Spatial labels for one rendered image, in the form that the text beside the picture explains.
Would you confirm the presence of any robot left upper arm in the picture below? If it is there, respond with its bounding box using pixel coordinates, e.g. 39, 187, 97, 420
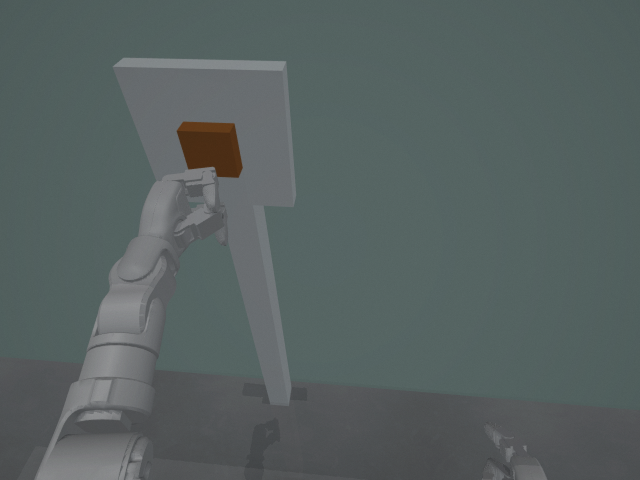
40, 432, 153, 480

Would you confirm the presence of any robot left forearm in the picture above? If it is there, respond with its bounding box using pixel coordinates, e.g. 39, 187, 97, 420
34, 235, 180, 480

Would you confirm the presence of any panel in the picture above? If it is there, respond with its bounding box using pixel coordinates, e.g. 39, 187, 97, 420
113, 58, 296, 406

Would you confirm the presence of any robot right hand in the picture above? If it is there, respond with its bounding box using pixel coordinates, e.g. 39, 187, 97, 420
482, 421, 547, 480

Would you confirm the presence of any button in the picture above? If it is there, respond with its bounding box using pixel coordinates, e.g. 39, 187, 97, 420
177, 122, 243, 178

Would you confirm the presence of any robot left hand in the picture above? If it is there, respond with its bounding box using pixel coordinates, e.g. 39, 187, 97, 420
138, 167, 228, 258

